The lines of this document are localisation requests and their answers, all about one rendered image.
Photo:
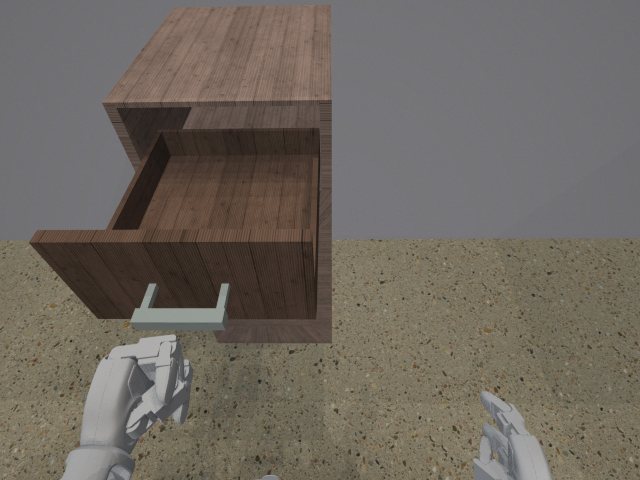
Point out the robot right hand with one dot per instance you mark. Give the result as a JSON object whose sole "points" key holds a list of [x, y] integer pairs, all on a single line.
{"points": [[520, 455]]}

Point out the handle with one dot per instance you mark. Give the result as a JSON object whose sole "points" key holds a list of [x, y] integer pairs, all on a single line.
{"points": [[148, 318]]}

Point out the robot left hand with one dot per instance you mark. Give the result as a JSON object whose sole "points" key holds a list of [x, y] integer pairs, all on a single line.
{"points": [[111, 416]]}

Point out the cabinet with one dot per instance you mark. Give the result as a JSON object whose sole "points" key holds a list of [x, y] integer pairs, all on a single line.
{"points": [[239, 67]]}

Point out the robot left forearm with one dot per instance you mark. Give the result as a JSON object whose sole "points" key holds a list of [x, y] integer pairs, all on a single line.
{"points": [[97, 462]]}

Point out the drawer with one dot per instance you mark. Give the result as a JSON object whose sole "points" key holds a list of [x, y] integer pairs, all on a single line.
{"points": [[205, 207]]}

